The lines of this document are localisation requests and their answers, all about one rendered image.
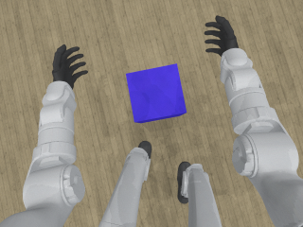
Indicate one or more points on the robot right forearm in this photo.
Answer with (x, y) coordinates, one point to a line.
(249, 106)

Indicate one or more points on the left robot upper arm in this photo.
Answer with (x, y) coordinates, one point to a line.
(50, 195)

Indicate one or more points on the right robot upper arm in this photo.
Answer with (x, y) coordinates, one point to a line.
(269, 160)

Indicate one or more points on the robot right hand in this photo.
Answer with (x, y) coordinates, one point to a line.
(226, 34)

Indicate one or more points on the robot shin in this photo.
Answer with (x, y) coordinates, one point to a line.
(197, 166)
(139, 150)

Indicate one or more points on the left robot shin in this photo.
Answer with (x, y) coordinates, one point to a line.
(139, 150)

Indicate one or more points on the right robot shin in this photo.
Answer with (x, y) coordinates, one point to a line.
(197, 166)

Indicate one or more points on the robot left hand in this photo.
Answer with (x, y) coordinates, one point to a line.
(62, 71)

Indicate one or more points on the robot left forearm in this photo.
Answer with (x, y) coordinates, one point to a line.
(56, 129)

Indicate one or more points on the carton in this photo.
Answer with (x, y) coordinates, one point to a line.
(156, 93)

